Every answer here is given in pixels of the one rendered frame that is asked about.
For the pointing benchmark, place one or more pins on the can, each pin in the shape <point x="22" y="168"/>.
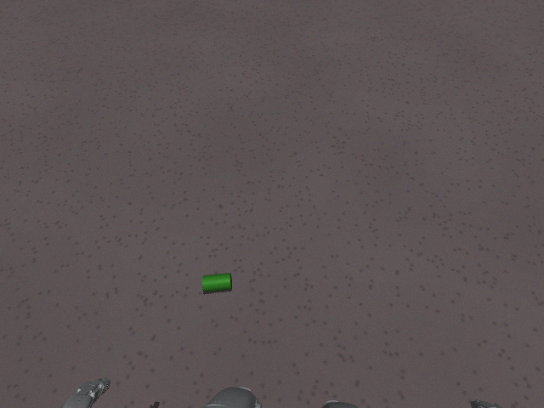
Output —
<point x="219" y="282"/>

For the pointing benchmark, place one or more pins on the left robot hand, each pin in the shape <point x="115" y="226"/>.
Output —
<point x="88" y="393"/>

